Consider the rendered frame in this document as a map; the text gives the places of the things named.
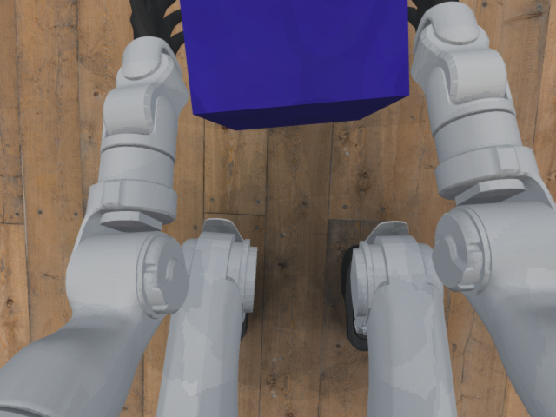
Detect robot left upper arm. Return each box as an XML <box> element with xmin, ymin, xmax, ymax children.
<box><xmin>0</xmin><ymin>231</ymin><xmax>189</xmax><ymax>417</ymax></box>

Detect left robot forearm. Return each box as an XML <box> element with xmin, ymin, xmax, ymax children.
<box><xmin>65</xmin><ymin>36</ymin><xmax>189</xmax><ymax>300</ymax></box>

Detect right robot shin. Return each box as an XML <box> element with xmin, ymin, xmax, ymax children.
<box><xmin>354</xmin><ymin>221</ymin><xmax>444</xmax><ymax>334</ymax></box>

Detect left robot foot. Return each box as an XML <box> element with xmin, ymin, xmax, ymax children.
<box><xmin>241</xmin><ymin>313</ymin><xmax>248</xmax><ymax>339</ymax></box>

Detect right robot forearm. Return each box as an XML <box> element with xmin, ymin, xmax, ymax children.
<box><xmin>411</xmin><ymin>2</ymin><xmax>556</xmax><ymax>212</ymax></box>

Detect carton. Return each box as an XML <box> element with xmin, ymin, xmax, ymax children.
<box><xmin>180</xmin><ymin>0</ymin><xmax>409</xmax><ymax>130</ymax></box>

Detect right robot hand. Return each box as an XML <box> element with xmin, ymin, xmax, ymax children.
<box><xmin>407</xmin><ymin>0</ymin><xmax>459</xmax><ymax>32</ymax></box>

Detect robot right upper arm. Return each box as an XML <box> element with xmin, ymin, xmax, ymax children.
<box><xmin>432</xmin><ymin>201</ymin><xmax>556</xmax><ymax>417</ymax></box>

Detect left robot hand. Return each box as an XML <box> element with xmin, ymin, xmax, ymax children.
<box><xmin>129</xmin><ymin>0</ymin><xmax>184</xmax><ymax>55</ymax></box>

